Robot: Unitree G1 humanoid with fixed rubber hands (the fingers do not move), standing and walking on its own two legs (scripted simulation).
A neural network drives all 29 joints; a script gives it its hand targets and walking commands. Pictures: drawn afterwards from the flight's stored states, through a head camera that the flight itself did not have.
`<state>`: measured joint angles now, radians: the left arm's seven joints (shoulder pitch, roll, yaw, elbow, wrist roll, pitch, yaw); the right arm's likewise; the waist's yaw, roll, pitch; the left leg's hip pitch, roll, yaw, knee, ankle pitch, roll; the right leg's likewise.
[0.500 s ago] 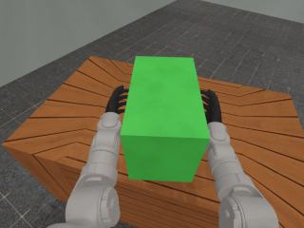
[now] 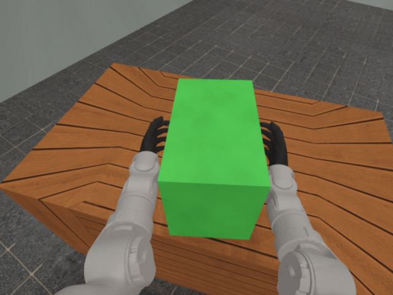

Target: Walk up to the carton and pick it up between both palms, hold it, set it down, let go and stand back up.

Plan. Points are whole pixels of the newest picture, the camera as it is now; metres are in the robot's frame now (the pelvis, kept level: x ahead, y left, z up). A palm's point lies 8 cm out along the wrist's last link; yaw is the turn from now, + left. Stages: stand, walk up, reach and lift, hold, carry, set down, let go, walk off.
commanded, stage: set down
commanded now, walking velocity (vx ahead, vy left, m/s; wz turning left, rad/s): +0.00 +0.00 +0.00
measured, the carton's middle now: (212, 155) +0.42 -0.03 +0.02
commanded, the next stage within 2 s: none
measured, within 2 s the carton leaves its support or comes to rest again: rests again in 1.18 s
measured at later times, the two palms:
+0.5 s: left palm (153, 158) +0.41 +0.11 +0.02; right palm (272, 165) +0.37 -0.16 +0.04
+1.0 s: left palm (153, 160) +0.41 +0.11 +0.02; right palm (271, 168) +0.37 -0.16 +0.03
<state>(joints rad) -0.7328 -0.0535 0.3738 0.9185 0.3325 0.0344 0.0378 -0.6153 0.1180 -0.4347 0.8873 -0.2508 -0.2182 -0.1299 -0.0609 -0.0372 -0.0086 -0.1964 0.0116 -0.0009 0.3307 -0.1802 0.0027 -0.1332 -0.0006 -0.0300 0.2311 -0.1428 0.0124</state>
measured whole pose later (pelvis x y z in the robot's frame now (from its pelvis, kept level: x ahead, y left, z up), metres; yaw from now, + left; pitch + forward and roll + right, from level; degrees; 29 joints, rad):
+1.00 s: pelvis +0.00 +0.00 +0.00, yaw +0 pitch +11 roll -1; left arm -0.78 -0.04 0.45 1.14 0.38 -0.24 0.06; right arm -0.64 0.14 -0.60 0.99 -0.42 -0.42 -0.13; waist -0.06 -0.02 -0.06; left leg -0.38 0.02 0.02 0.35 -0.17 0.00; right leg -0.31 0.00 -0.05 0.25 -0.13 0.01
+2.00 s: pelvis -0.01 +0.00 +0.00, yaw +0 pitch +14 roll -1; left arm -0.77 -0.09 0.56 1.04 0.52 -0.29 0.01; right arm -0.65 0.16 -0.72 1.01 -0.50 -0.52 -0.10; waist -0.05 -0.04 -0.05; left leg -0.44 0.03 0.04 0.35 -0.15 0.01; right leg -0.38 0.00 -0.06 0.26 -0.12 0.01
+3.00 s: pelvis -0.02 +0.00 -0.04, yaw -3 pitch +21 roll -3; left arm -0.95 0.22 -0.04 1.41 -0.22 -0.33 0.04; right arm -0.84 -0.19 0.06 1.24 0.36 -0.31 -0.12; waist -0.06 0.01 -0.24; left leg -0.76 0.05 0.01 0.70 -0.29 0.00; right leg -0.71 0.02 -0.04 0.60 -0.25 0.01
